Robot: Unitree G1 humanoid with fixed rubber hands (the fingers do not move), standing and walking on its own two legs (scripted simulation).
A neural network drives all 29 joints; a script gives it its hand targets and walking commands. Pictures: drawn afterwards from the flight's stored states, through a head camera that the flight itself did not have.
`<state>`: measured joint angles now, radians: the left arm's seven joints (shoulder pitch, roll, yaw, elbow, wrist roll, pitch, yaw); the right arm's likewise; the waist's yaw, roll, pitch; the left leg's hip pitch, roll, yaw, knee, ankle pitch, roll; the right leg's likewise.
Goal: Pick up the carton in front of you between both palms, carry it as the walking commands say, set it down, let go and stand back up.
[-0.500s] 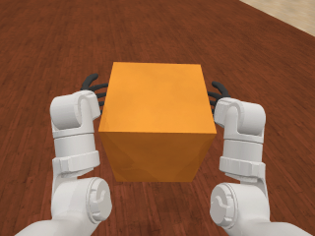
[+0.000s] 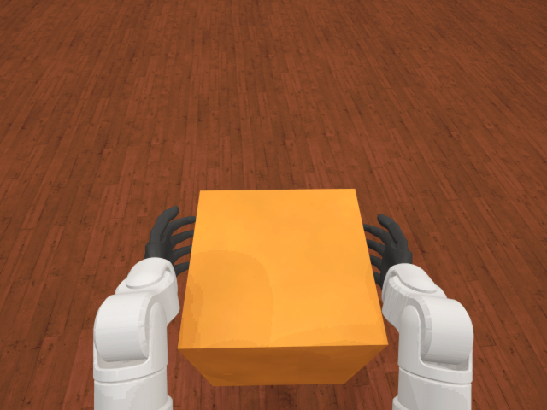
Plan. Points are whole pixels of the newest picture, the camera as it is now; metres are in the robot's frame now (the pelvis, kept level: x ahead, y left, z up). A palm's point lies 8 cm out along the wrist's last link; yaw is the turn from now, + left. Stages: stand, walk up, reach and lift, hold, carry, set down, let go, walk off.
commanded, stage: carry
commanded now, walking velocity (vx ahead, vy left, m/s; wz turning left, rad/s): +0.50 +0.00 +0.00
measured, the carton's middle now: (278, 295) +0.27 +0.00 +0.01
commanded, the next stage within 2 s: none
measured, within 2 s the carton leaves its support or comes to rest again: neither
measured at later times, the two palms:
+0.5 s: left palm (179, 116) +0.57 +0.19 +0.10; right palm (343, 133) +0.53 -0.11 +0.10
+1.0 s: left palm (224, 44) +0.88 +0.14 +0.09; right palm (345, 50) +0.88 -0.16 +0.08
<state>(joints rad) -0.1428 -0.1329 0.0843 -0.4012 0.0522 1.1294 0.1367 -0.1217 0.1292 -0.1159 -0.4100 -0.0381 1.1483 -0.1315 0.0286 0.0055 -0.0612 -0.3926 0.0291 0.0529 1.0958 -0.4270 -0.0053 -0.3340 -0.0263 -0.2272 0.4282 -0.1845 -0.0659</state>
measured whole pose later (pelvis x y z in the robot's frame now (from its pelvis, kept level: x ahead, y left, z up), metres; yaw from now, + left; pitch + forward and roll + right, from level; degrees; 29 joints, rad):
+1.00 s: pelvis +0.65 -0.02 +0.00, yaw +0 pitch +4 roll +0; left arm 0.04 -0.13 0.04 -0.49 0.05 1.18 0.13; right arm 0.03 0.13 -0.04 -0.49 -0.05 1.21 -0.13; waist 0.03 0.02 -0.10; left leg -0.47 0.09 0.07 1.12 -0.33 0.00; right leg -0.31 -0.06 -0.25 0.43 -0.19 -0.05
